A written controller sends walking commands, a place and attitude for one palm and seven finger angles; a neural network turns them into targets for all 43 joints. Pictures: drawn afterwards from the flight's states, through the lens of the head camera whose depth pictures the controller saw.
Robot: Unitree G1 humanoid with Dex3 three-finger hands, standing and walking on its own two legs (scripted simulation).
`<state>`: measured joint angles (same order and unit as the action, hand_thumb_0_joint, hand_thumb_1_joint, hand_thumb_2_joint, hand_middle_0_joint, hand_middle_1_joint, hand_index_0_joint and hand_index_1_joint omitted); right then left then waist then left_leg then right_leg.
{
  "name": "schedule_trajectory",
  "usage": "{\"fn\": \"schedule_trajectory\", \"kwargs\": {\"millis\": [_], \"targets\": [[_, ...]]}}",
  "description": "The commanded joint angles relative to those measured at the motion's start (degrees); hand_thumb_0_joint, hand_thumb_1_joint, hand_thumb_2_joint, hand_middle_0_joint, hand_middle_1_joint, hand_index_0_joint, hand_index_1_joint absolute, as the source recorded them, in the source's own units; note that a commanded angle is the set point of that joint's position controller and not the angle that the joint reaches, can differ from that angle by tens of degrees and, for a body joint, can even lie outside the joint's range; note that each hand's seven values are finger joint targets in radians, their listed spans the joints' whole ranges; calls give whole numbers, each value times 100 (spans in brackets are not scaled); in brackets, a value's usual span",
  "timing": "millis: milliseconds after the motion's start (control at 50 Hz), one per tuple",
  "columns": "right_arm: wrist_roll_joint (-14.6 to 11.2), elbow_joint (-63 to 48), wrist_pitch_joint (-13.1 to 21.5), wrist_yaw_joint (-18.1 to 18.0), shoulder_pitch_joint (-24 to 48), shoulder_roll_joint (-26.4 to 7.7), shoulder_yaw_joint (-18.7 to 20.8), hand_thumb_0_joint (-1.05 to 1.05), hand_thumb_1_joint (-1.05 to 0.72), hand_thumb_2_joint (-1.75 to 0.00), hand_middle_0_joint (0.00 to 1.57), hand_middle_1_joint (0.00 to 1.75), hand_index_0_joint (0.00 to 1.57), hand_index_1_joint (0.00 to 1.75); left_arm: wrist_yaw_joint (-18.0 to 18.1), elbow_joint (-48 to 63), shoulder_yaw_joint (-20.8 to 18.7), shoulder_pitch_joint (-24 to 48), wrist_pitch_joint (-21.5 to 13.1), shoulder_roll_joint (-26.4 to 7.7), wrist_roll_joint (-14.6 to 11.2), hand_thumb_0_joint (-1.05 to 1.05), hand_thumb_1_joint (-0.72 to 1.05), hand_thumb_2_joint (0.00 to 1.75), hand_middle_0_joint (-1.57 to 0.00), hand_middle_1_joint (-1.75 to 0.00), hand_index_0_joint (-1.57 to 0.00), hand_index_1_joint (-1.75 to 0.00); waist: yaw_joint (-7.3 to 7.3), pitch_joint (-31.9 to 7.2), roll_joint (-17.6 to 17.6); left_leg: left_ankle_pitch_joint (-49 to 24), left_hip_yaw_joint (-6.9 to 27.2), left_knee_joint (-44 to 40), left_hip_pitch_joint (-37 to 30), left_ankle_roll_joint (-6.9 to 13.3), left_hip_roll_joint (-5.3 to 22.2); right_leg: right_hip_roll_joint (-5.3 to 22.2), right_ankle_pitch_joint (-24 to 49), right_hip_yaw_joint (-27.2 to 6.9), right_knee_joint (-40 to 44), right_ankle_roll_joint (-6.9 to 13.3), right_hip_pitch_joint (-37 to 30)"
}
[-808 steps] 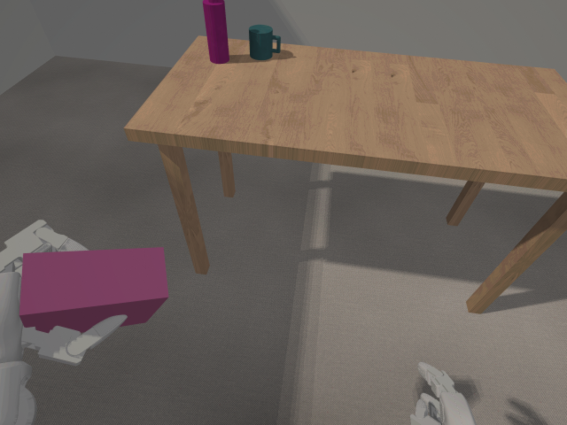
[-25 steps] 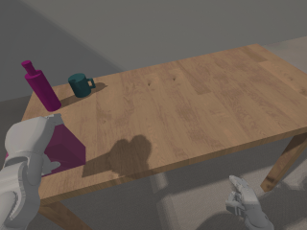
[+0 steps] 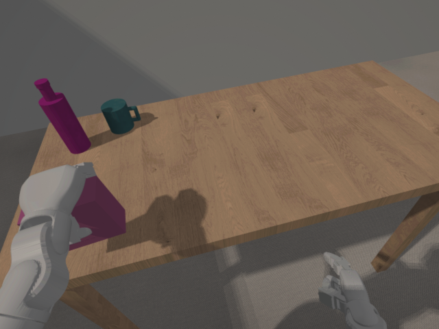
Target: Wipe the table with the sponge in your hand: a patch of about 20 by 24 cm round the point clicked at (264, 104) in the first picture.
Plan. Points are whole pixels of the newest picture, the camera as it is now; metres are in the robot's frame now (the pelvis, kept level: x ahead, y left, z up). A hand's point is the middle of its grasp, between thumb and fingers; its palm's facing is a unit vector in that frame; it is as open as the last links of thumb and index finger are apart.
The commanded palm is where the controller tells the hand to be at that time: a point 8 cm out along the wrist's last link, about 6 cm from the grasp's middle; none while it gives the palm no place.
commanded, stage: move the sponge above the wiping area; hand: left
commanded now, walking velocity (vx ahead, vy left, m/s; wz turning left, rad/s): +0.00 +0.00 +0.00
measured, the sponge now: (84, 221) +0.25 +0.30 +0.08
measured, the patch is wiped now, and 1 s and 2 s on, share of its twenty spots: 0.00 0.00 0.00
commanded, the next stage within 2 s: lower the sponge onto the table in 1.64 s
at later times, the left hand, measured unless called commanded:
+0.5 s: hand (78, 209) +0.26 +0.31 +0.10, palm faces -0.02 -0.07 -1.00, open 9.3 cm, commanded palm +0.23 +0.31 +0.18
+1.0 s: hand (78, 201) +0.28 +0.33 +0.09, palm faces -0.04 -0.05 -1.00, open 9.3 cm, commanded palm +0.26 +0.33 +0.16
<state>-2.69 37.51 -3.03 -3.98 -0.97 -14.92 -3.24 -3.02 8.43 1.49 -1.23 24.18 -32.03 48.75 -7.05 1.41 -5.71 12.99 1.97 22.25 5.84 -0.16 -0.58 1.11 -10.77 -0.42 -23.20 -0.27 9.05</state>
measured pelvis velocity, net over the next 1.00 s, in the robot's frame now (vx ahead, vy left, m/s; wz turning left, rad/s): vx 0.02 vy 0.00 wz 0.01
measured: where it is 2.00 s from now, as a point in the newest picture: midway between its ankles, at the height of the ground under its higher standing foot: outside the picture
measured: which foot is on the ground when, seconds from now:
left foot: down 0.00-1.00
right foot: down 0.00-1.00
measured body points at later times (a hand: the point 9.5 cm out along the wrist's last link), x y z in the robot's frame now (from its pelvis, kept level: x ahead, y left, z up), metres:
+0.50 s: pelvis +0.02 +0.00 +0.00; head +0.02 -0.04 +0.45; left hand +0.25 +0.31 +0.16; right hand +0.26 -0.22 -0.09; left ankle -0.01 +0.12 -0.74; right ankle +0.02 -0.13 -0.74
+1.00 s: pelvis +0.02 +0.00 +0.00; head +0.03 -0.03 +0.45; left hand +0.28 +0.33 +0.14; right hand +0.24 -0.22 -0.10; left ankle -0.01 +0.12 -0.74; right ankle +0.02 -0.13 -0.74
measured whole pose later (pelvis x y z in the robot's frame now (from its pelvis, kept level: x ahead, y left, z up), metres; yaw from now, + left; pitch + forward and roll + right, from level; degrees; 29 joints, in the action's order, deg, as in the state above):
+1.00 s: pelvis +0.02 +0.00 +0.00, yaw +0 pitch -1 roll +0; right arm -2.7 38.3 -3.3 -4.3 -4.7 -15.7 -1.5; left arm -2.3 -3.1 -2.5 0.1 13.8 -33.7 49.9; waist -5.2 0.7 -5.0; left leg 14.9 2.6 23.3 7.4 0.0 -0.2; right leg 0.8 -12.0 0.2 -22.6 -0.5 9.7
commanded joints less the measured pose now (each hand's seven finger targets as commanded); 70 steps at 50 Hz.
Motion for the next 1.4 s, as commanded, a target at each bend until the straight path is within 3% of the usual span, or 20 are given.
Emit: {"fn": "schedule_trajectory", "kwargs": {"millis": [0,120,140,180,220,240,420,440,580,620,640,720,740,920,980,1020,1040,1120,1200,1380], "targets": [[60,-1027,334,-73,1129,-613,273,0,-90,-90,20,30,20,30,116,1120,-701,1462,-201,-1329,220,0,10,130,-120,-160,-120,-160,83,-1239,158,-1066,12,-412,95,205,-128,-163,380,49,295,351,-669],[69,-1066,308,-45,1258,-578,234,0,-90,-90,20,30,20,30,292,1185,-1243,1433,-387,-1733,325,0,10,130,-120,-160,-120,-160,-71,-1321,56,-1311,39,-383,55,196,-138,-254,518,-153,253,450,-759],[61,-1065,321,-38,1100,-500,235,0,-90,-90,20,30,20,30,330,1082,-951,1564,-389,-1376,310,0,10,130,-120,-160,-120,-160,12,-1325,144,-1395,-68,-343,89,190,-120,-182,577,93,202,393,-766],[62,-977,271,-21,974,-601,313,0,-90,-90,20,30,20,30,376,729,-1076,1297,-371,-1413,216,0,10,130,-120,-160,-120,-160,17,-1152,230,-1452,-35,-364,146,172,-104,-182,739,61,269,386,-748],[43,-1014,250,2,1223,-627,280,0,-90,-90,20,30,20,30,405,845,-1374,1172,-274,-1728,235,0,10,130,-120,-160,-120,-160,-102,-1233,100,-1494,-4,-327,135,175,-150,-235,779,-178,229,454,-789],[33,-1085,271,15,1094,-556,286,0,-90,-90,20,30,20,30,381,1042,-941,1287,-270,-1252,214,0,10,130,-120,-160,-120,-160,-5,-1436,122,-1697,-120,-247,78,188,-126,-147,991,73,134,384,-874],[26,-1080,266,-27,1083,-682,313,0,-90,-90,20,30,20,30,173,1074,-1279,1000,-345,-1724,164,0,10,130,-120,-160,-120,-160,75,-1172,373,-1620,-40,-137,57,258,-154,-224,1146,-146,178,380,-685],[38,-1119,307,-48,862,-621,326,0,-90,-90,20,30,20,30,189,1132,-1107,1067,-441,-1520,168,0,10,130,-120,-160,-120,-160,119,-1366,387,-1736,-122,-79,49,280,-154,-137,1241,59,103,319,-800],[62,-906,322,-110,586,-685,412,0,-90,-90,20,30,20,30,382,602,-1293,1244,-855,-1661,162,0,10,130,-120,-160,-120,-160,180,-1162,128,-1717,-78,-127,32,224,-144,-180,1187,108,241,346,-671],[40,-938,325,-115,867,-677,362,0,-90,-90,20,30,20,30,419,599,-1531,1279,-816,-1936,217,0,10,130,-120,-160,-120,-160,63,-1192,41,-1671,-49,-119,14,232,-194,-242,1117,-81,226,417,-677],[31,-944,334,-119,715,-623,368,0,-90,-90,20,30,20,30,425,538,-1222,1460,-806,-1622,223,0,10,130,-120,-160,-120,-160,168,-1279,47,-1675,-146,-103,51,229,-166,-160,1123,141,187,352,-703],[-2,-915,304,-105,877,-695,355,0,-90,-90,20,30,20,30,376,240,-1389,1505,-771,-1853,172,0,10,130,-120,-160,-120,-160,122,-1220,-3,-1553,-66,-167,83,215,-185,-228,1032,-9,247,407,-690],[8,-933,319,-105,731,-652,368,0,-90,-90,20,30,20,30,356,228,-1114,1588,-783,-1566,189,0,10,130,-120,-160,-120,-160,175,-1329,80,-1658,-125,-119,102,227,-183,-161,1129,180,188,356,-750],[21,-937,295,-101,715,-727,405,0,-90,-90,20,30,20,30,350,-6,-1598,1513,-1035,-2042,224,0,10,130,-120,-160,-120,-160,78,-1426,243,-1714,-62,-104,117,251,-173,-218,1286,33,168,389,-806],[28,-843,280,-102,453,-740,480,0,-90,-90,20,30,20,30,418,-220,-1417,1557,-1131,-1801,219,0,10,130,-120,-160,-120,-160,178,-1380,184,-1747,-109,-81,162,236,-144,-171,1306,198,178,342,-726],[-5,-877,299,-100,650,-734,434,0,-90,-90,20,30,20,30,460,-136,-1612,1671,-1141,-2051,235,0,10,130,-120,-160,-120,-160,123,-1301,-9,-1654,-63,-102,152,232,-172,-239,1131,53,194,404,-664],[5,-880,318,-116,521,-674,435,0,-90,-90,20,30,20,30,472,-179,-1253,1836,-1140,-1672,240,0,10,130,-120,-160,-120,-160,213,-1353,-8,-1625,-129,-84,170,242,-159,-181,1089,224,169,354,-629],[-22,-806,334,-126,591,-732,449,0,-90,-90,20,30,20,30,488,-452,-1314,2067,-1149,-1831,273,0,10,130,-120,-160,-120,-160,212,-1239,-45,-1450,-58,-138,147,231,-154,-245,860,134,259,400,-468],[33,-838,352,-102,421,-721,550,0,-90,-90,20,30,20,30,541,-18,-1270,1955,-1292,-1758,308,0,10,130,-120,-160,-120,-160,155,-1794,-133,-1999,-10,-58,-89,226,-108,-181,1239,219,154,377,-747],[-21,-838,197,-17,589,-742,459,0,-90,-90,20,30,20,30,565,-449,-1167,1704,-768,-1545,257,0,10,130,-120,-160,-120,-160,127,-1190,252,-1682,-18,-258,280,173,-93,-177,1012,286,232,374,-715]]}}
